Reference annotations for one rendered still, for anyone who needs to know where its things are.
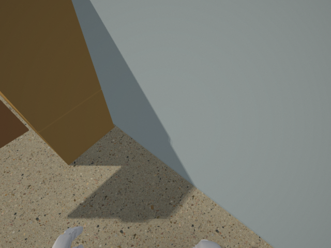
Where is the left robot hand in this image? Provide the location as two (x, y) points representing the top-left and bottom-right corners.
(52, 226), (84, 248)

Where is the cupboard door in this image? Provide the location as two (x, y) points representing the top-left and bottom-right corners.
(0, 100), (29, 148)

